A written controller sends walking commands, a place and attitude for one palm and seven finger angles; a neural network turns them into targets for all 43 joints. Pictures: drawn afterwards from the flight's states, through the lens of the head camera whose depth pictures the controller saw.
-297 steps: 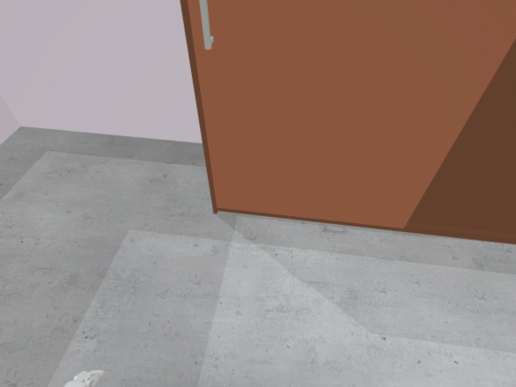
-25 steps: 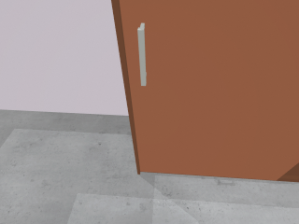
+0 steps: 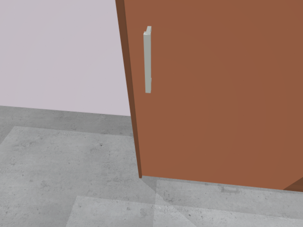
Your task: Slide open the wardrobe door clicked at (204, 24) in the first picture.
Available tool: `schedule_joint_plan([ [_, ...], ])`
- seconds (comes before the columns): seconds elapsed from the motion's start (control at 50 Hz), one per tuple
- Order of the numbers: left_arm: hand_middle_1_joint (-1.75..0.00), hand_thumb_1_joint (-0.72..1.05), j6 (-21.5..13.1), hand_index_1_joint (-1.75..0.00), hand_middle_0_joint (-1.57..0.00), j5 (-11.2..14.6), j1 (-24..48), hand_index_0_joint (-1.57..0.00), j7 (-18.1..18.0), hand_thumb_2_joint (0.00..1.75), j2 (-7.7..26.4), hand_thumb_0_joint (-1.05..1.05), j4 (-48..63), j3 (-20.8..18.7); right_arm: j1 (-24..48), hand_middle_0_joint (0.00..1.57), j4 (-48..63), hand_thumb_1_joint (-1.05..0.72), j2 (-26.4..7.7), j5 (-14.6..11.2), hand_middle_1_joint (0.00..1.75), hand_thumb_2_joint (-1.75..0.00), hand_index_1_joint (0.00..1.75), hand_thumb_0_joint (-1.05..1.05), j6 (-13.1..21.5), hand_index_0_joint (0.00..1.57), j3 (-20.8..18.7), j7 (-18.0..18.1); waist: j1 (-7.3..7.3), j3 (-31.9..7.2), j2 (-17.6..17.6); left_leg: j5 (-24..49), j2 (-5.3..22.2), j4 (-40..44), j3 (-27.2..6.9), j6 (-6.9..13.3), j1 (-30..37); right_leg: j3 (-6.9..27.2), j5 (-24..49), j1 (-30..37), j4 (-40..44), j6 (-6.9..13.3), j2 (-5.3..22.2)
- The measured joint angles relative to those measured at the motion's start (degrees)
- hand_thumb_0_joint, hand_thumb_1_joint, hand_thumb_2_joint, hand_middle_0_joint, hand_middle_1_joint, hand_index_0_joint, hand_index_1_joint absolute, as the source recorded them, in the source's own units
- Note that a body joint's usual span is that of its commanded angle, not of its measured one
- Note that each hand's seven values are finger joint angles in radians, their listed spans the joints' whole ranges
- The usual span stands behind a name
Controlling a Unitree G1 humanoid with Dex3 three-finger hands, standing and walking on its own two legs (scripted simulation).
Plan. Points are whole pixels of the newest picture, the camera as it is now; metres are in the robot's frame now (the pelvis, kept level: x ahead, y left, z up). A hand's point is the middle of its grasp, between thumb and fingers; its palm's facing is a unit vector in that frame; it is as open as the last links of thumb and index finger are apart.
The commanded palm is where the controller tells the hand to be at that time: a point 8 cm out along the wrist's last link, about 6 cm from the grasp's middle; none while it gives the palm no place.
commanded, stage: come to a stop and stand still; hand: left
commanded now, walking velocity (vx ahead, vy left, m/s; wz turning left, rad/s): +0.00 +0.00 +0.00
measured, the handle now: (148, 62) +0.52 +0.04 +0.18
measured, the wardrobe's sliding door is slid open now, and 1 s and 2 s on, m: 0.00 0.00 0.00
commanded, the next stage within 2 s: look again from close up in 0.70 s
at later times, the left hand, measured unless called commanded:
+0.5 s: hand out of the picture +0.04 +0.15 -0.17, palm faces +0.01 -0.98 -0.21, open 7.3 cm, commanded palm none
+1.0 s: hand out of the picture +0.02 +0.13 -0.17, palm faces +0.02 -0.98 -0.19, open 7.3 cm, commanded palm none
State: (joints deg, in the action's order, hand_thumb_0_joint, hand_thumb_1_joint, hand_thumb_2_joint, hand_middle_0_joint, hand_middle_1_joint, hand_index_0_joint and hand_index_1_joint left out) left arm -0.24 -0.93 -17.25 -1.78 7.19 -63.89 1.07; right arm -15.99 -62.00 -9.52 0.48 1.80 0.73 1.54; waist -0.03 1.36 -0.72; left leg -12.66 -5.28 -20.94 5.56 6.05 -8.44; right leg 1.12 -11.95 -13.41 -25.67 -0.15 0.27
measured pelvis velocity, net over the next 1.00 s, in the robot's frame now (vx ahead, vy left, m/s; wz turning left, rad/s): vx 0.03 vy -0.04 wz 0.01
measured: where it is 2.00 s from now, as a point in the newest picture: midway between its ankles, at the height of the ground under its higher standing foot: outside the picture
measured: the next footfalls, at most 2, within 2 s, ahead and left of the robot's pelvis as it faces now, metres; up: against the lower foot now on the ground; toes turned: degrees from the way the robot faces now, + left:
none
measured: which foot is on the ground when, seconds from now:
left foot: down 0.00-1.00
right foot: down 0.00-1.00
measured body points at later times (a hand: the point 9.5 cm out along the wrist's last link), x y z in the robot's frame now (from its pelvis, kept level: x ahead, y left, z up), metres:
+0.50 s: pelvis +0.03 -0.02 +0.00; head +0.05 -0.03 +0.45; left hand +0.04 +0.20 -0.16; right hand +0.03 -0.24 -0.16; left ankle -0.01 +0.05 -0.74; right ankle +0.02 -0.12 -0.74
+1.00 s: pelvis +0.03 -0.04 +0.00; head +0.05 -0.04 +0.45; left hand +0.02 +0.18 -0.16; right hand +0.02 -0.25 -0.16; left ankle -0.01 +0.05 -0.74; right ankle +0.02 -0.12 -0.74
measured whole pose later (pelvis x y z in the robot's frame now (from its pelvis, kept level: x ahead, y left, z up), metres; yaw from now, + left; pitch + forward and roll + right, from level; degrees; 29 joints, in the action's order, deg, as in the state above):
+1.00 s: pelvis +0.03 -0.04 +0.00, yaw +0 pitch -1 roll +0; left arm -0.8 -0.5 -16.7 -2.2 8.1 -64.1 1.2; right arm -16.9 -66.0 -8.0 0.4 1.9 1.0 2.2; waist 0.1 2.1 0.0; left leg -15.5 -2.2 -21.2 4.0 2.6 -4.9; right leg -0.4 -14.3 -9.0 -24.2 3.1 -2.8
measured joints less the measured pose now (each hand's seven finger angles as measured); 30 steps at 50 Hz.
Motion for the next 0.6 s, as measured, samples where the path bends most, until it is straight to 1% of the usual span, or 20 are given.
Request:
schedule_joint_plan([
  [0.22,-0.3,0.92,-0.2,-0.3,-0.2,0.2,1.2,-0.2,-0.2,0.9,0.8,0.01,-0.7,0.1,0.9,0.19,-1.3,-0.92,0.3,-0.1,0.3,-0.9,0.3,0.01,0.4,0.2,0.2,0.5,0.08,0.7,0.6,-1.8,0.9,-0.2,-0.5,-1.0,1.9,-0.4,-1.7,2.0,0.1,0.8,-0.9],
  [0.6,-0.3,0.93,-0.4,-0.3,-0.2,0.4,2.4,-0.2,-0.5,0.9,1.7,0.01,0.2,-0.2,-0.5,0.19,-3.4,-0.91,1.4,0.0,0.3,-0.9,0.3,0.0,0.2,0.2,0.4,0.6,0.43,0.8,0.3,-3.0,1.9,-0.2,-1.0,-2.3,3.5,-0.9,-2.9,3.8,0.3,2.1,-2.0],
])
